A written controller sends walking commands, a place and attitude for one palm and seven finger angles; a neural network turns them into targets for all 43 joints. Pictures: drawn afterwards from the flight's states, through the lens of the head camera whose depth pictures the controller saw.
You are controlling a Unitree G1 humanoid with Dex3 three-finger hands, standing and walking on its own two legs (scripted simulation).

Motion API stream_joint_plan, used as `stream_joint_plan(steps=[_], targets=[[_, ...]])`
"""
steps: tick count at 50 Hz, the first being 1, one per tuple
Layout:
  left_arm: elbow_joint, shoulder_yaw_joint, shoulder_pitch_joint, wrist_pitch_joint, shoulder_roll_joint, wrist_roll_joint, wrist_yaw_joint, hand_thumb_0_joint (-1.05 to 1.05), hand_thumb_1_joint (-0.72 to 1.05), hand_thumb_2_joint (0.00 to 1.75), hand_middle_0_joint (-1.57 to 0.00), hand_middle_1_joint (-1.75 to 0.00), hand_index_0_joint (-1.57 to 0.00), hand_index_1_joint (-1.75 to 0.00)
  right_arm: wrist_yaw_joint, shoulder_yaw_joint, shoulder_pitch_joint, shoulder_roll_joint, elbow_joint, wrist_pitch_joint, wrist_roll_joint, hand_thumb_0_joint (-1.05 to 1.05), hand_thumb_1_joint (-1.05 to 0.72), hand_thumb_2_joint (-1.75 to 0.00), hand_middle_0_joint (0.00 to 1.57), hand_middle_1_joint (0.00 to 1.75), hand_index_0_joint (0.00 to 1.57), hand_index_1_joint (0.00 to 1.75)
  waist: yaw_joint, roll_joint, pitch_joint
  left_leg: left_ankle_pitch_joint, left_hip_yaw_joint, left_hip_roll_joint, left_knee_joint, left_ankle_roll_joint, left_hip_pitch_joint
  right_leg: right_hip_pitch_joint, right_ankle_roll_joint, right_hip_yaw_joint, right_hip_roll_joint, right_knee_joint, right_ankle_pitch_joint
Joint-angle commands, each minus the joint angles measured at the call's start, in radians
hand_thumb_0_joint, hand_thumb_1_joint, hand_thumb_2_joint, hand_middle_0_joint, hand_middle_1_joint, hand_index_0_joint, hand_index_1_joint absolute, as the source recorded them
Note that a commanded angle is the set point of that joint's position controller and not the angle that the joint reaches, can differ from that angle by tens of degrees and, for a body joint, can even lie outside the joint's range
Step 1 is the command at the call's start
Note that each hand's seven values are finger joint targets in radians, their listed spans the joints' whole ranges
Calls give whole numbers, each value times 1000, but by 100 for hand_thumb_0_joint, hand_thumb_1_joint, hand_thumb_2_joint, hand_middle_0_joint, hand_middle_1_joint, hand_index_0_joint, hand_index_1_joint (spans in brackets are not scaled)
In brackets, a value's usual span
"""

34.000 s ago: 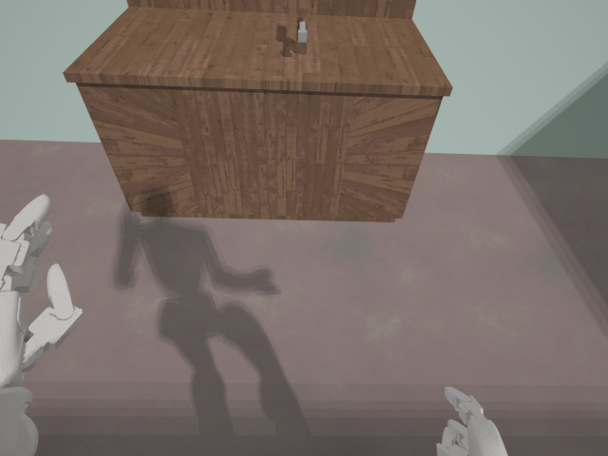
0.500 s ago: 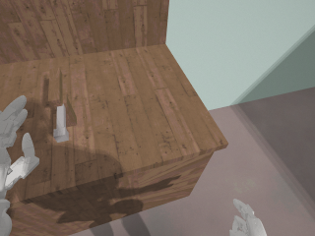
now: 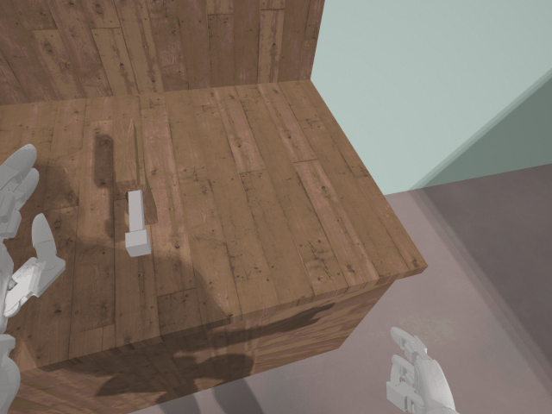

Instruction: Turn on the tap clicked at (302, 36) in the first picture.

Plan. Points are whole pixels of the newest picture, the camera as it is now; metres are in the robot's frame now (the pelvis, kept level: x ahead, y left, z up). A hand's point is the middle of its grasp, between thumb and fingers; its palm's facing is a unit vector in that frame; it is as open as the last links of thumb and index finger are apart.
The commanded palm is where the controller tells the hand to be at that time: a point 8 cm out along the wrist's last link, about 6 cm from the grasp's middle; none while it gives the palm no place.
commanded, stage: come to a stop and stand still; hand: left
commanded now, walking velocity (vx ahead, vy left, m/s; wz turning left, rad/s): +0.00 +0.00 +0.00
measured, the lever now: (138, 243) +0.32 +0.23 +0.04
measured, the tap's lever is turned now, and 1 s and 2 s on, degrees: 0 0 0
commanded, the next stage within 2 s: look again from close up in 0.06 s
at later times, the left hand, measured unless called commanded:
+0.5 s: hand (67, 282) +0.21 +0.24 +0.15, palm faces +0.38 -0.85 -0.36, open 7.4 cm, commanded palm +0.15 +0.27 +0.17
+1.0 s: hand (70, 292) +0.20 +0.24 +0.13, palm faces +0.36 -0.82 -0.44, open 7.4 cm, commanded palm +0.14 +0.26 +0.17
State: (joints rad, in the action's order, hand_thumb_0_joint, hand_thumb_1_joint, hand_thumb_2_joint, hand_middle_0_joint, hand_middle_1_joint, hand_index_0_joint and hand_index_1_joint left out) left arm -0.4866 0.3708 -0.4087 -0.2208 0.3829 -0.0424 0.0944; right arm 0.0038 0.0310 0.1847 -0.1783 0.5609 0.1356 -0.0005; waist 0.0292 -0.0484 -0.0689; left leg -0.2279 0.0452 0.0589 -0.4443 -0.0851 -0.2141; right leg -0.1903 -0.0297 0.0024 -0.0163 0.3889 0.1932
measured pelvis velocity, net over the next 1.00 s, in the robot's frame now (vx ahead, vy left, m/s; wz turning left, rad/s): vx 0.00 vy -0.03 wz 0.07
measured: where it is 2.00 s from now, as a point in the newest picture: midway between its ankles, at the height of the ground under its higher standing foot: outside the picture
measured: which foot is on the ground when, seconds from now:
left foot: down 0.00-1.00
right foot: down 0.00-1.00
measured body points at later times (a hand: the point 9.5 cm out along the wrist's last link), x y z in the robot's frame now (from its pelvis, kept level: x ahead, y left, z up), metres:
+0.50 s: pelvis -0.01 -0.01 +0.00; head +0.01 +0.01 +0.45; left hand +0.18 +0.28 +0.17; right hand +0.17 -0.23 -0.07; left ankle +0.01 +0.05 -0.74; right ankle +0.01 -0.15 -0.74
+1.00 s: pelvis +0.00 -0.03 +0.00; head +0.05 -0.01 +0.44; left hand +0.18 +0.28 +0.16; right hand +0.16 -0.27 -0.09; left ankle +0.01 +0.05 -0.74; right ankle +0.01 -0.15 -0.74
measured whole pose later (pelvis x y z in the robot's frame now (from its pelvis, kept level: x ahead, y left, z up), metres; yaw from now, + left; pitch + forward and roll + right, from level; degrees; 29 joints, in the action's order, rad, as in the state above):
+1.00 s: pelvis +0.00 -0.03 +0.00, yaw +4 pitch +3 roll -1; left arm -0.39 0.36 -0.46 -0.30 0.47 -0.09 0.08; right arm -0.02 0.02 0.25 -0.27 0.65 0.19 0.01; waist 0.03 -0.04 -0.07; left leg -0.23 -0.02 0.06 -0.50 -0.05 -0.31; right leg -0.28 0.01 0.03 0.00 0.49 0.25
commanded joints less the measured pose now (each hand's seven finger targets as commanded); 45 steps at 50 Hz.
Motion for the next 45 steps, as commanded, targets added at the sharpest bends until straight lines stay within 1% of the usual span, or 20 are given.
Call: stream_joint_plan(steps=[1, 3, 5, 6, 10, 11, 13, 21, 29, 30, 31, 32, 33, 34, 35, 36, 37, 41, 44, 45], targets=[[-193, 72, 34, -59, 129, -8, 17, 0, 90, 90, -20, -30, -20, -30, 19, -63, -57, -146, -145, 38, 11, 0, -90, -90, 20, 30, 20, 30, -11, 141, 194, 343, -126, -168, 97, 122, 51, 81, 41, 7, -13, 2, -151], [-201, 83, 40, -60, 140, -8, 19, 0, 90, 90, -20, -30, -20, -30, 22, -70, -54, -150, -149, 36, 13, 0, -90, -90, 20, 30, 20, 30, -11, 118, 197, 299, -126, -164, 92, 118, 35, 103, 44, -6, -22, -9, -180], [-235, 105, 47, -61, 163, -5, 27, 0, 90, 90, -20, -30, -20, -30, 27, -69, -71, -146, -149, 35, 19, 0, -90, -90, 20, 30, 20, 30, -12, 138, 206, 305, -125, -152, 89, 121, 44, 111, 46, -7, -23, -7, -204], [-199, 77, 33, -61, 135, -12, 22, 0, 90, 90, -20, -30, -20, -30, 28, -63, -66, -147, -147, 30, 13, 0, -90, -90, 20, 30, 20, 30, -11, 132, 194, 266, -121, -151, 101, 112, 27, 107, 42, -2, -23, -13, -183], [-222, 103, 40, -61, 163, -7, 29, 0, 90, 90, -20, -30, -20, -30, 34, -66, -78, -144, -148, 35, 19, 0, -90, -90, 20, 30, 20, 30, -10, 147, 186, 197, -123, -149, 107, 106, 17, 109, 44, -16, -28, -20, -172], [-189, 80, 30, -61, 137, -12, 24, 0, 90, 90, -20, -30, -20, -30, 34, -62, -69, -148, -145, 30, 12, 0, -90, -90, 20, 30, 20, 30, -9, 125, 176, 168, -127, -146, 120, 99, -6, 115, 42, -11, -24, -26, -162], [-180, 86, 31, -60, 144, -13, 23, 0, 90, 90, -20, -30, -20, -30, 36, -68, -67, -149, -148, 32, 15, 0, -90, -90, 20, 30, 20, 30, -9, 104, 175, 128, -124, -147, 116, 92, -7, 114, 42, -26, -33, -36, -161], [-162, 63, 64, -58, 128, -8, 24, 0, 90, 90, -20, -30, -20, -30, 40, -63, -77, -153, -138, 31, 14, 0, -90, -90, 20, 30, 20, 30, -11, 107, 142, -6, -133, -136, 149, 73, -39, 92, 41, -36, -25, -63, -77], [-177, 81, 43, -59, 144, -6, 23, 0, 90, 90, -20, -30, -20, -30, 39, -70, -69, -150, -145, 37, 17, 0, -90, -90, 20, 30, 20, 30, -9, 104, 165, 20, -133, -139, 132, 68, -22, 102, 46, -45, -34, -57, -101], [-571, 306, 947, -186, 932, 32, 45, 0, 90, 90, -20, -30, -20, -30, 124, 135, 148, -245, -282, -5, 100, 0, -90, -90, 20, 30, 20, 30, -87, 399, 180, -192, -187, -129, 157, 25, -262, 293, -27, -11, 90, 145, 77], [-113, 351, 607, -130, 424, 76, 26, 0, 90, 90, -20, -30, -20, -30, 106, -34, 47, -105, -187, 47, 59, 0, -90, -90, 20, 30, 20, 30, -6, 200, 170, -269, -266, -242, 140, 8, -202, 50, 14, -18, -6, 187, 163], [40, 228, 448, -103, 345, 40, 27, 0, 90, 90, -20, -30, -20, -30, 60, -14, -12, -156, -136, 50, 28, 0, -90, -90, 20, 30, 20, 30, -5, 117, 122, -109, -190, -164, 145, 54, -86, -50, 43, -1, -10, 88, 169], [60, 275, 342, -105, 394, 26, 23, 0, 90, 90, -20, -30, -20, -30, 40, -50, -8, -201, -140, 57, 5, 0, -90, -90, 20, 30, 20, 30, 2, 90, 131, -56, -149, -147, 91, 72, -47, -104, 59, -34, -22, 29, 108], [11, 194, 256, -114, 329, -5, 5, 0, 90, 90, -20, -30, -20, -30, 20, -42, -20, -194, -150, 65, 1, 0, -90, -90, 20, 30, 20, 30, 2, 59, 129, -20, -142, -124, 69, 73, -60, -96, 72, -62, -44, -2, 66], [62, 151, 157, -107, 250, -22, -10, 0, 90, 90, -20, -30, -20, -30, -1, -39, -49, -192, -129, 73, 6, 0, -90, -90, 20, 30, 20, 30, 7, 97, 166, -3, -136, -125, 85, 84, -19, -91, 77, -58, -38, 29, 41], [7, 144, 81, -117, 252, -32, -12, 0, 90, 90, -20, -30, -20, -30, -15, -58, 15, -211, -146, 77, 12, 0, -90, -90, 20, 30, 20, 30, 15, 59, 144, 34, -139, -124, 60, 78, -52, -80, 76, -56, -53, 12, -28], [-23, 108, 19, -123, 211, -54, -15, 0, 90, 90, -20, -30, -20, -30, -30, -62, 11, -205, -144, 87, 23, 0, -90, -90, 20, 30, 20, 30, 18, 34, 153, 84, -129, -113, 40, 73, -35, -73, 79, -64, -68, 8, -79], [-96, 148, -30, -146, 249, -69, 8, 0, 90, 90, -20, -30, -20, -30, -39, -73, 33, -208, -105, 109, 30, 0, -90, -90, 20, 30, 20, 30, 19, 43, 240, 240, -125, -108, 22, 85, 0, -6, 63, -35, -71, 49, -193], [-109, 193, 5, -166, 298, -73, 22, 0, 90, 90, -20, -30, -20, -30, -27, -67, 27, -210, -78, 112, 20, 0, -90, -90, 20, 30, 20, 30, 16, 14, 236, 231, -133, -93, -3, 85, -24, 7, 65, -49, -82, 42, -223], [-165, 223, 65, -169, 350, -69, 28, 0, 90, 90, -20, -30, -20, -30, -21, -64, -3, -220, -76, 108, 24, 0, -90, -90, 20, 30, 20, 30, 9, 68, 265, 249, -142, -94, -3, 85, -3, 12, 66, -58, -76, 63, -226]])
